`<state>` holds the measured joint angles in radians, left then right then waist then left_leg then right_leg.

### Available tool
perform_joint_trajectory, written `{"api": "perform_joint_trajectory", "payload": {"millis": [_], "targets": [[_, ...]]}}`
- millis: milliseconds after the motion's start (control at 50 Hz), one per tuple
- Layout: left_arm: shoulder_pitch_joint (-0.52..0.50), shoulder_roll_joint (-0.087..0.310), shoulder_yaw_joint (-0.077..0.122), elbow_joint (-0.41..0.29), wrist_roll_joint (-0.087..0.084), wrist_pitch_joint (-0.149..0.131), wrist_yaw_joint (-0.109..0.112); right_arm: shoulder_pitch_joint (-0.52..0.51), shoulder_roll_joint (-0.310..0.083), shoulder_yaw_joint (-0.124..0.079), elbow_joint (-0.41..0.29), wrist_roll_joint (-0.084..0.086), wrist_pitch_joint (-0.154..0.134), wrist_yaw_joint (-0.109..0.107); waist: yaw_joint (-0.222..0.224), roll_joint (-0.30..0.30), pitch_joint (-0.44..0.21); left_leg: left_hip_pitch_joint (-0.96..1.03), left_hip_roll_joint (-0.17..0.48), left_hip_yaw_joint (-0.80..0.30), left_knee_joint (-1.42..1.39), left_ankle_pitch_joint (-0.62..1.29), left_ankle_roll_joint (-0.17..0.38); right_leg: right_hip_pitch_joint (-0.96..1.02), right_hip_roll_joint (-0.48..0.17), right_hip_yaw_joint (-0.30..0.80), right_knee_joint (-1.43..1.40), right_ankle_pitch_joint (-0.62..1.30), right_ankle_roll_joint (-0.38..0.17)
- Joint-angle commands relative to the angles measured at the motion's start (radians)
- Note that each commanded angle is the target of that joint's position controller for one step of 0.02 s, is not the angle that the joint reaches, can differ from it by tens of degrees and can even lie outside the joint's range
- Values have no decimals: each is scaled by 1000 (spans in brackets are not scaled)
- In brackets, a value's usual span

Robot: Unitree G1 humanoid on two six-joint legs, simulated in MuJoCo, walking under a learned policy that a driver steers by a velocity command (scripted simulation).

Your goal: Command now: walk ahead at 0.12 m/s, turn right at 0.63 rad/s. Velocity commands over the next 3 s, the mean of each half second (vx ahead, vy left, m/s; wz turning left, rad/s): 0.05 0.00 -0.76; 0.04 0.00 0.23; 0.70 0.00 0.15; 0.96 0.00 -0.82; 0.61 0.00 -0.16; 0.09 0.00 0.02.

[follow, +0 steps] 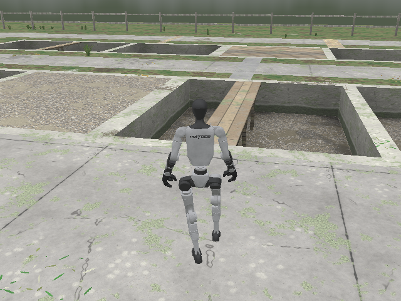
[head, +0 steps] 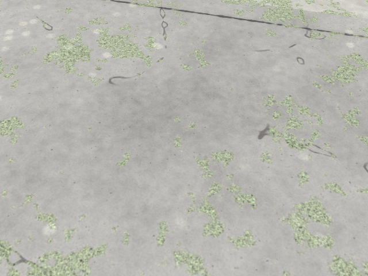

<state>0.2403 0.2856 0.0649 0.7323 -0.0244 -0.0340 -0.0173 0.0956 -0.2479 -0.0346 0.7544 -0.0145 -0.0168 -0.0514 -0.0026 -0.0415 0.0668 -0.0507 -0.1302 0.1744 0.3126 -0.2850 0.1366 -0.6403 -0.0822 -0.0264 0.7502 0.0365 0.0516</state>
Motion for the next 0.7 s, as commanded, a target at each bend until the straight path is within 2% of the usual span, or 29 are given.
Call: {"api": "perform_joint_trajectory", "payload": {"millis": [20,60,80,100,120,140,160,180,200,220,260,300,360,440,460,480,500,520,540,560,580,600,620,640,660,680,700], "targets": [[15,84,21,-94,4,-8,-32,-15,-153,-44,-57,3,35,-27,-13,110,-102,84,324,-9,101,930,-50,41,25,-59,-30,-74,-26],[121,112,35,-86,4,-6,-35,-56,-158,-50,-81,7,54,-38,37,128,-130,54,332,1,256,1091,-59,138,79,-95,-48,-187,-71],[218,133,45,-71,5,-8,-26,-93,-157,-51,-97,10,58,-40,86,131,-161,6,319,5,388,1130,-75,244,105,-87,-103,-200,-111],[362,169,63,-50,12,-17,-8,-150,-153,-47,-114,19,57,-34,188,55,-198,-114,252,16,639,962,-109,438,103,-20,-270,-2,-175],[326,244,77,-58,22,-26,14,-116,-42,-22,-148,-16,47,-7,89,-247,-176,-427,60,-11,911,-99,-162,622,-54,275,-249,527,-287],[246,278,77,-115,71,-34,21,-24,-66,-20,-155,-8,30,18,32,-300,-360,-633,-92,-261,1238,-393,-221,783,-239,788,-356,418,-520],[132,260,80,-171,65,-32,21,1,-139,-29,-133,12,7,39,30,-122,-385,-632,-6,-401,1225,-312,-185,739,-246,764,-407,209,-484],[56,204,67,-197,32,-22,28,-57,-160,-36,-148,17,-3,47,9,10,-261,-645,23,-378,1163,-242,-171,627,-195,665,-424,88,-432],[13,170,57,-209,2,-6,34,-81,-142,-35,-146,4,-1,48,-22,124,-178,-643,60,-351,1063,-195,-167,517,-146,577,-441,-3,-377],[-12,159,54,-220,-9,7,42,-92,-134,-36,-151,-3,7,46,-33,120,-158,-602,80,-343,950,-167,-168,445,-107,524,-442,-55,-344],[-26,156,62,-238,3,35,53,-94,-92,-31,-138,11,16,50,-31,55,-140,-509,62,-300,716,-131,-192,380,-10,438,-437,-64,-292],[12,179,76,-228,13,52,65,-85,-63,-26,-122,20,13,43,-11,-7,-185,-457,42,-293,581,-121,-219,405,0,439,-410,30,-285],[3,191,87,-233,7,72,72,-67,-76,-33,-105,29,12,34,8,-83,-227,-395,36,-304,460,-32,-228,409,12,464,-387,-27,-248],[-29,158,71,-246,13,87,65,-38,-105,-44,-83,25,-2,42,34,-157,-240,-327,68,-280,331,11,-203,421,6,482,-328,-66,-217],[-45,150,64,-249,12,89,62,-19,-106,-47,-77,22,-10,47,23,-162,-235,-284,74,-266,251,55,-186,409,13,484,-300,-62,-207],[-56,138,57,-251,9,89,60,6,-109,-51,-67,17,-16,52,9,-154,-225,-219,87,-260,146,132,-162,380,34,477,-268,-95,-188],[-33,112,46,-249,17,88,57,16,-144,-62,-68,2,-18,52,19,-90,-210,-153,179,-347,75,171,-118,324,81,444,-198,-236,-154],[26,64,28,-243,36,87,56,-10,-206,-70,-95,-15,-11,46,63,143,-192,-106,383,-565,4,286,-35,221,213,296,33,-558,-97],[7,125,46,-286,31,68,50,-6,-255,-81,-87,-45,-10,47,76,384,-133,-186,517,-832,-66,313,143,78,255,221,262,-720,-42],[15,201,66,-249,27,58,49,-41,-204,-73,-113,-30,-13,43,61,258,-115,-198,500,-788,-46,248,160,64,203,263,410,-646,-19],[-7,219,73,-221,20,62,49,-58,-161,-61,-114,-8,-10,37,53,160,-99,-203,428,-643,-4,224,107,67,195,253,458,-568,-4],[-20,163,56,-203,29,69,54,-50,-134,-47,-111,6,-8,36,43,117,-106,-199,359,-578,12,213,65,95,191,248,458,-537,12],[-18,104,35,-203,40,72,54,-50,-105,-30,-98,14,-9,37,46,112,-106,-200,335,-559,16,234,59,122,171,251,421,-503,28],[-19,54,14,-203,49,71,46,-49,-86,-17,-86,15,-5,39,60,124,-112,-213,290,-508,10,237,40,181,130,187,313,-485,41],[-56,34,3,-217,50,65,41,-38,-106,-26,-83,23,6,40,43,172,-100,-204,244,-475,14,257,26,211,116,114,181,-488,49],[-111,37,3,-234,42,57,43,0,-167,-50,-83,31,19,38,6,214,-87,-179,227,-484,29,297,30,223,129,72,81,-513,52],[-142,53,9,-240,31,52,47,55,-220,-70,-78,31,29,35,-26,240,-94,-133,240,-525,43,330,44,228,149,63,20,-544,53]]}}
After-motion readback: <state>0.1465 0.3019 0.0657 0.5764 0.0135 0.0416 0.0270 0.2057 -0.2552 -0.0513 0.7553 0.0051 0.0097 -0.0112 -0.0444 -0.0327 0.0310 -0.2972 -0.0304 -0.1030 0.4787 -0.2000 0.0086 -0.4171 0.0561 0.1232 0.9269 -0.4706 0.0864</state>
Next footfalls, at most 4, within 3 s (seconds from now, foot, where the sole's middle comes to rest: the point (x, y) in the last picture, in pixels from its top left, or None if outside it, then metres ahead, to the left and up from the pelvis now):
0.10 right None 0.19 -0.10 -0.77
0.50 left None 0.27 0.11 -0.77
0.84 right None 0.11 -0.07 -0.77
1.30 left None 0.38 0.21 -0.77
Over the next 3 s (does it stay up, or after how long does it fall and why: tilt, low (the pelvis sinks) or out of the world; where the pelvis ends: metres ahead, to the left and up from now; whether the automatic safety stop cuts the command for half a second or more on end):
stays up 1.20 -0.28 0.00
